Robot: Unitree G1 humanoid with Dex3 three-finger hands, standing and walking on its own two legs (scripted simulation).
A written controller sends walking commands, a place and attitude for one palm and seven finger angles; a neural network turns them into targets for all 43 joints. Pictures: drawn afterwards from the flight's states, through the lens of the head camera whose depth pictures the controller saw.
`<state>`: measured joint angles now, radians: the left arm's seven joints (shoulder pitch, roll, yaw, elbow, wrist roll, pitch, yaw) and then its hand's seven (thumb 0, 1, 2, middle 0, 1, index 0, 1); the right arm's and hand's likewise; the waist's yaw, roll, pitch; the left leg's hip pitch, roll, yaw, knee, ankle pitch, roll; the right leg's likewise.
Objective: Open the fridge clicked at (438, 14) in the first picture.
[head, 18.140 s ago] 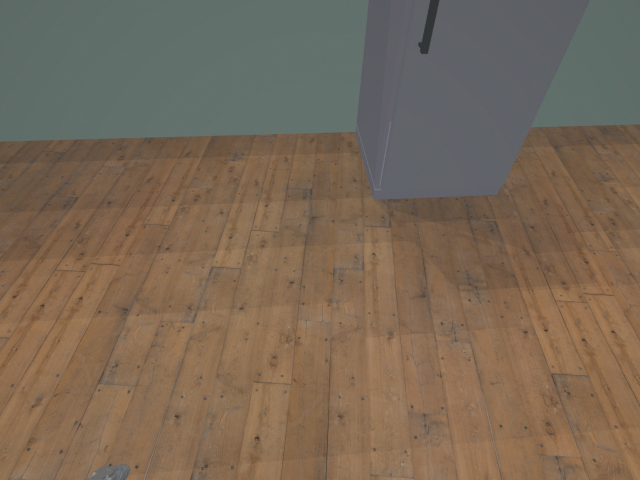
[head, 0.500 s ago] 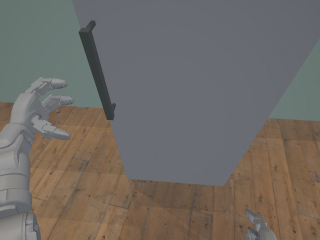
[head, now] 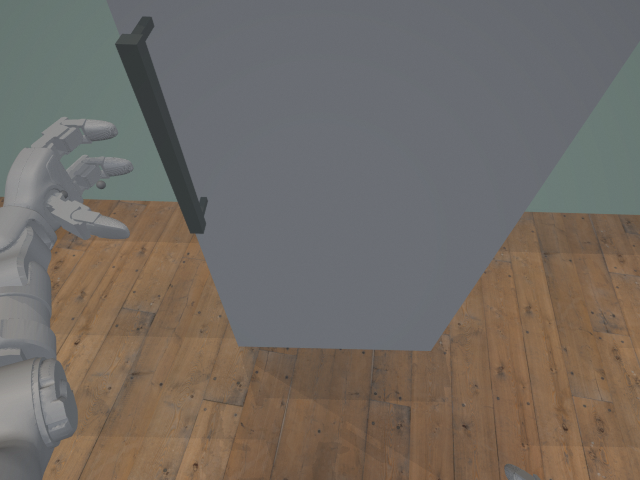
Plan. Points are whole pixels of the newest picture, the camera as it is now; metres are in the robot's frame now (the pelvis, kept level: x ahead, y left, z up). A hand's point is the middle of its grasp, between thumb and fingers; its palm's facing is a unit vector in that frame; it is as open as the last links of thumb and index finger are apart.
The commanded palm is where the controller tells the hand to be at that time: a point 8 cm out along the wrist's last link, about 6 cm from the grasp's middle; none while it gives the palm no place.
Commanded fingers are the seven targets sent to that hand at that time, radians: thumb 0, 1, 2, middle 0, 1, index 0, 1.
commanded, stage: move the hooked fingers beside the handle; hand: left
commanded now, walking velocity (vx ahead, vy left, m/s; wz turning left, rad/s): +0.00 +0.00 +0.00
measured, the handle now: (176, 145) +0.51 +0.20 +0.13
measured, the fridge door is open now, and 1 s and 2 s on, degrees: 0 0 0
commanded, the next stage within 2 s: feel for the door with the fingertips in 1.02 s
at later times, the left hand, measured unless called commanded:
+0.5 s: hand (123, 169) +0.46 +0.25 +0.13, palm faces -0.02 -1.00 -0.01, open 14.0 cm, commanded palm +0.43 +0.30 +0.13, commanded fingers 0.00 -0.50 0.30 -0.30 -1.20 -0.30 -1.20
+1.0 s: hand (112, 173) +0.45 +0.26 +0.14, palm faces -0.01 -1.00 -0.01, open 14.0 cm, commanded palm +0.43 +0.31 +0.13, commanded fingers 0.00 -0.50 0.30 -0.30 -1.20 -0.30 -1.20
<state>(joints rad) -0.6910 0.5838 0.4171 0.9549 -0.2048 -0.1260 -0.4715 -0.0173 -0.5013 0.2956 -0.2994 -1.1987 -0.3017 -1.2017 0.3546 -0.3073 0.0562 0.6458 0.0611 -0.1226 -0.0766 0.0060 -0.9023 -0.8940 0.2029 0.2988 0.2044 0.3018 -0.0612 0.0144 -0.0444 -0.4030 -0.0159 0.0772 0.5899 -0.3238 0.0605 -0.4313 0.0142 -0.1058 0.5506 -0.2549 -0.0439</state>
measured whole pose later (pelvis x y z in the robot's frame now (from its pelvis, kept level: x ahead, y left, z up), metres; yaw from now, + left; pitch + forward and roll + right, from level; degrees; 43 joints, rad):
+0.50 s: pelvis +0.01 +0.00 +0.00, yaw -1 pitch +11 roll -1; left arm -0.72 0.60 0.45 1.01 -0.19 -0.18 -0.47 -0.02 -0.50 0.30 -0.30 -1.20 -0.30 -1.20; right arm 0.43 -0.30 0.04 0.63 0.05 -0.03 -0.05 0.00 -0.90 -0.89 0.20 0.30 0.20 0.30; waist -0.09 0.02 -0.08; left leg -0.46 0.00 0.10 0.61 -0.35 0.06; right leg -0.50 0.03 -0.08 0.57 -0.27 -0.04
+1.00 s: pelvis +0.00 +0.00 -0.01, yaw +0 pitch +11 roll -1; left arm -0.77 0.62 0.43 1.06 -0.19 -0.19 -0.49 -0.02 -0.50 0.30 -0.30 -1.20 -0.30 -1.20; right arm 0.36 -0.31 0.05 0.61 0.06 -0.03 -0.06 0.00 -0.90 -0.89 0.20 0.30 0.20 0.30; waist -0.08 0.01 -0.07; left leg -0.49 0.00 0.07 0.65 -0.35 0.06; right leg -0.51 0.03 -0.11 0.59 -0.27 -0.05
